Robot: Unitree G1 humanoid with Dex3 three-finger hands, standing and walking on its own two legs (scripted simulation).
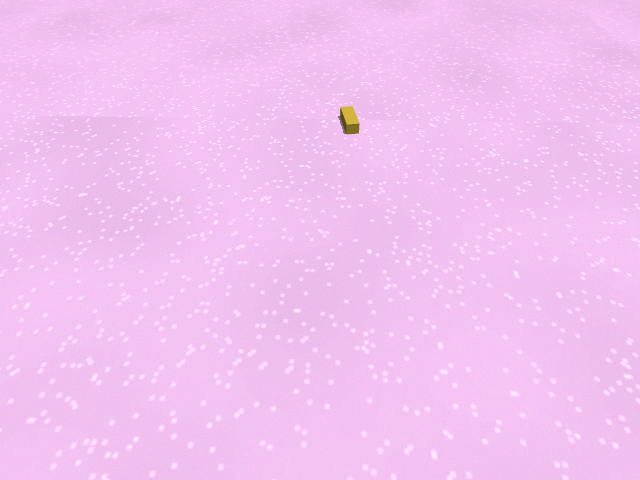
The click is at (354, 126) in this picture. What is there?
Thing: lying carton
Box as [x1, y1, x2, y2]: [340, 106, 359, 134]
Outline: 340,107 340,117 346,134 357,133 359,123 352,106
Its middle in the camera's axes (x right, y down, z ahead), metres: +0.17 -0.71 +2.26
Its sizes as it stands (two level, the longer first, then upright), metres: 0.187 0.072 0.063
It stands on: the floor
